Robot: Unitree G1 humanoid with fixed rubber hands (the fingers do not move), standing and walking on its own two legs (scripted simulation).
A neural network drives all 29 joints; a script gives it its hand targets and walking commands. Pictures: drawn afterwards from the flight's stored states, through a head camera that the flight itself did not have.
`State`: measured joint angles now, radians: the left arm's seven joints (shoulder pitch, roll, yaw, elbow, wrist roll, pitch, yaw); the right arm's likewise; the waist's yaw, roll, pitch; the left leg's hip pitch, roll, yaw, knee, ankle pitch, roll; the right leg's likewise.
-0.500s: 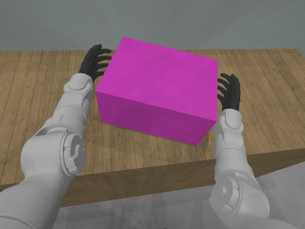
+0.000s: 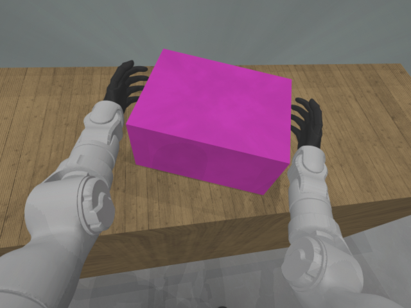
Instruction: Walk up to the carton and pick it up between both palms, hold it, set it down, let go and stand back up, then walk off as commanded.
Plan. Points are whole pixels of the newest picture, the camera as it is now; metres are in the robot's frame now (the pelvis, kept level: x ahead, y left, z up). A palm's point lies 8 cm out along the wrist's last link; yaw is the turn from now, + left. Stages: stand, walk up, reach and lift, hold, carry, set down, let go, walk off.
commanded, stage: set down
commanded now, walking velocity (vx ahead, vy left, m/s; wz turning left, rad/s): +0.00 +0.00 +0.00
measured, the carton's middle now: (213, 122) +0.47 -0.07 +0.02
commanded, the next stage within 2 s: none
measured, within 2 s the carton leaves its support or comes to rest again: neither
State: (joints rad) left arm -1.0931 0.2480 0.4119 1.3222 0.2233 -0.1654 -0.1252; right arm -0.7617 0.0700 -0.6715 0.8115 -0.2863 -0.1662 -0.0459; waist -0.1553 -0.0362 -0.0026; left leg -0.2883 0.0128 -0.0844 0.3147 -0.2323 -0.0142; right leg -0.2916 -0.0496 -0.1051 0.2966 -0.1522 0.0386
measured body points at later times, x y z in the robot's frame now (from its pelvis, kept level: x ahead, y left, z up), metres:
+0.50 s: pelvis +0.00 +0.00 +0.00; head +0.10 +0.03 +0.44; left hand +0.50 +0.13 +0.07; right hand +0.40 -0.24 +0.06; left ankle -0.06 +0.12 -0.75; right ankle -0.06 -0.15 -0.74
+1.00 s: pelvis -0.02 -0.01 -0.01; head +0.10 +0.02 +0.42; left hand +0.51 +0.13 +0.05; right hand +0.38 -0.25 +0.02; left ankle -0.06 +0.12 -0.75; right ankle -0.06 -0.15 -0.75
